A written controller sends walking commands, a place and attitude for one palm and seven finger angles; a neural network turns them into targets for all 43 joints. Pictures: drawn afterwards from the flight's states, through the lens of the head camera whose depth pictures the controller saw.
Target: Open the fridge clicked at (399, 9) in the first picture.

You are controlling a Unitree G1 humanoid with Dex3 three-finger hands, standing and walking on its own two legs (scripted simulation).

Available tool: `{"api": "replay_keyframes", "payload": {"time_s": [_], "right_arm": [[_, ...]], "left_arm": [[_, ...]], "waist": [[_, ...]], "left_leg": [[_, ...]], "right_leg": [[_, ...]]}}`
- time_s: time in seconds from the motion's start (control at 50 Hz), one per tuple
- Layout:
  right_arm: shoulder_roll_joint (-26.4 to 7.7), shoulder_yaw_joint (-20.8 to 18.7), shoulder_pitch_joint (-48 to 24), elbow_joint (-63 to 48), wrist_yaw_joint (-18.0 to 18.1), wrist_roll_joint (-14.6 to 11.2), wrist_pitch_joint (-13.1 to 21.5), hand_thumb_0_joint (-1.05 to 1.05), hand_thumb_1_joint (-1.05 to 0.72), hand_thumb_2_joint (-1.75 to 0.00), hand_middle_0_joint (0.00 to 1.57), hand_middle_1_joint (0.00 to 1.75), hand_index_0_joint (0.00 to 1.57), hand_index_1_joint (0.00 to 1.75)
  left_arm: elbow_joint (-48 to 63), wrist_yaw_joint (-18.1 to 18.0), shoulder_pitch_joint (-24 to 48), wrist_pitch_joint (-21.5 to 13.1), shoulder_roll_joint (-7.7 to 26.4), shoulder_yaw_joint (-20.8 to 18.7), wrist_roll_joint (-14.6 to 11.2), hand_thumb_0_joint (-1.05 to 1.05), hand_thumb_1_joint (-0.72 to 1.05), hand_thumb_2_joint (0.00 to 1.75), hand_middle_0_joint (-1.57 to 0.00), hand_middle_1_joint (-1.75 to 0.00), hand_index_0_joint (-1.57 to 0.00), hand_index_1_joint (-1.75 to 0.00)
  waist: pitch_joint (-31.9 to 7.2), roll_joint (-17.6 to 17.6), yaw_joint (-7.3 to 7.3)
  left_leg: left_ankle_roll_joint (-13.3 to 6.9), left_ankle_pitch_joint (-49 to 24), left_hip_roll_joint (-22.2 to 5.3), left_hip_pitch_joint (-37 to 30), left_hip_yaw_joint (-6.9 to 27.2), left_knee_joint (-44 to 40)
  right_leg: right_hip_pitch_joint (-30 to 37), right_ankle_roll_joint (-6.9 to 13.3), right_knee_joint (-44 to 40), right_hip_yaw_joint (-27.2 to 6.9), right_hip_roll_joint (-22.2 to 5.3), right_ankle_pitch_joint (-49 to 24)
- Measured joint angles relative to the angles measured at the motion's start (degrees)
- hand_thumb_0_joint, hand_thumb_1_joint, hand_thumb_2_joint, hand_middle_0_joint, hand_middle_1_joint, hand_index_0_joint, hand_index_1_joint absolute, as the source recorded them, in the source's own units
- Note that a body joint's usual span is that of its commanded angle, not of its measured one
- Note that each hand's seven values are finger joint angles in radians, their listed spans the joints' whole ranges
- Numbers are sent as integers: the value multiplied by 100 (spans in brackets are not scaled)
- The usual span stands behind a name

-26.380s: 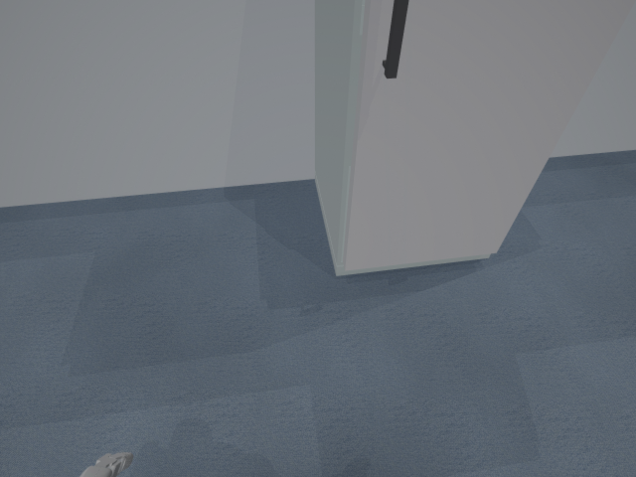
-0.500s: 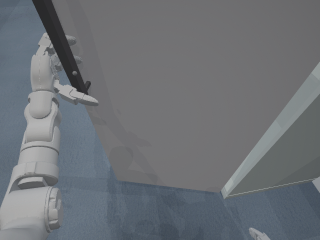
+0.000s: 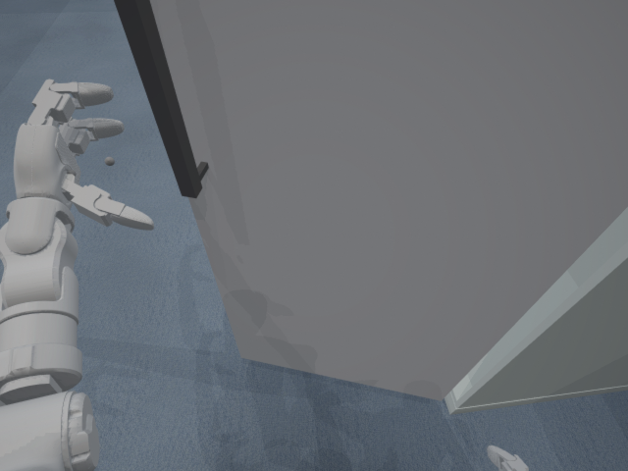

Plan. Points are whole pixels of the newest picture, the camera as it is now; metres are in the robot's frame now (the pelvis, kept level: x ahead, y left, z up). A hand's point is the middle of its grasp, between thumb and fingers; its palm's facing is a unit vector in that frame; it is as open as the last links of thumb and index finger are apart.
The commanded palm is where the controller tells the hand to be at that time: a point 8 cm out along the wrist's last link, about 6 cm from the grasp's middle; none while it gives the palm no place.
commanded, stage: slip the hand off the handle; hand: left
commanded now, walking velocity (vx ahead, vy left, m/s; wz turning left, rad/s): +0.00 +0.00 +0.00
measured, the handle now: (161, 57) +0.47 +0.20 +0.28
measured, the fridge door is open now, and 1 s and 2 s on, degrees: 71 71 71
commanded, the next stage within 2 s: draw the hand back to the body in 0.84 s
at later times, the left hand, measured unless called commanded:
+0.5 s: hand (79, 202) +0.33 +0.27 +0.19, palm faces +0.22 -0.96 -0.16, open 14.7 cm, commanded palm +0.29 +0.31 +0.20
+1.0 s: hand (54, 248) +0.27 +0.26 +0.20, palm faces +0.23 -0.96 -0.15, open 14.7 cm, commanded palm +0.23 +0.30 +0.20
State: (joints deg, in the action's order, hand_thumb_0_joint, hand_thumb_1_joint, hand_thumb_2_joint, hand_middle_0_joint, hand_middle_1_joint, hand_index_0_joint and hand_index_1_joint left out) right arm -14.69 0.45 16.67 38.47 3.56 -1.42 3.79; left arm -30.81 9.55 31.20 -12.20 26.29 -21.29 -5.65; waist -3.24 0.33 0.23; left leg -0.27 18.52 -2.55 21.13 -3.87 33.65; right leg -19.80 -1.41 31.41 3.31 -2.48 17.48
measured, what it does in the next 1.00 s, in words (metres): stands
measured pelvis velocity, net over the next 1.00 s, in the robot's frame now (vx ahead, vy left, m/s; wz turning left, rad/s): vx -0.03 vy -0.01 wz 0.03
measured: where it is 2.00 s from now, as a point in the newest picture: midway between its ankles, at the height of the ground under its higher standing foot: outside the picture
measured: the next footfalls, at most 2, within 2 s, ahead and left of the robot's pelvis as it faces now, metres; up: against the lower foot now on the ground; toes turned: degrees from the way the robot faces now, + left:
none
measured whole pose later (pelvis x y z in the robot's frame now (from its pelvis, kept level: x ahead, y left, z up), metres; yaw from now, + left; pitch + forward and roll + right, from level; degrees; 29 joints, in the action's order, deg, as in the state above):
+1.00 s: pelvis -0.03 -0.01 +0.00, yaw +2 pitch +0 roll -1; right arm -14.7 3.4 12.3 37.2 6.4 -2.4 10.0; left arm -11.3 13.8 13.1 -8.6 23.5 -21.7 -13.1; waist -1.6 1.7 3.3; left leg 0.5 16.0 -2.6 17.7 -1.9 33.4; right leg -16.0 -0.4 32.0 5.0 -2.3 16.2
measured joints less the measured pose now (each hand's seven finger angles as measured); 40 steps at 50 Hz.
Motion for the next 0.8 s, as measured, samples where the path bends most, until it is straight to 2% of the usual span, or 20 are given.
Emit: {"api": "replay_keyframes", "payload": {"time_s": [0.22,0.36,0.56,0.72,0.8], "right_arm": [[-15,67,90,-59,54,9,16,1,-90,-90,20,30,20,30],[-21,88,208,-128,35,-5,30,1,-90,-90,20,30,20,30],[44,157,7,-177,91,-33,220,1,-90,-90,20,30,20,30],[62,240,-308,-234,166,-73,380,1,-90,-90,20,30,20,30],[47,264,-399,-259,189,-73,456,1,-90,-90,20,30,20,30]], "left_arm": [[-433,245,150,-143,251,-219,-76,-2,-55,20,-25,-115,-25,-115],[120,340,-424,-177,73,-224,-248,-2,-55,20,-25,-115,-25,-115],[1184,99,-1156,32,-213,-49,-320,-2,-56,20,-26,-115,-26,-115],[1514,171,-1510,266,-236,-23,-461,-2,-56,20,-26,-115,-26,-115],[1694,229,-1715,276,-254,-45,-518,-2,-56,20,-26,-115,-26,-115]], "waist": [[-22,-8,-137],[-44,45,-107],[27,83,70],[47,103,189],[83,103,241]], "left_leg": [[-43,-17,0,200,-18,186],[-69,-34,1,138,-81,198],[-58,-130,31,-75,-24,128],[-12,-233,34,-222,46,14],[15,-257,25,-268,85,-13]], "right_leg": [[-188,-24,135,-32,-8,-58],[-154,-43,150,-99,-9,-100],[72,-24,119,-44,-32,-148],[217,20,73,26,-28,-182],[266,47,70,65,-17,-178]]}}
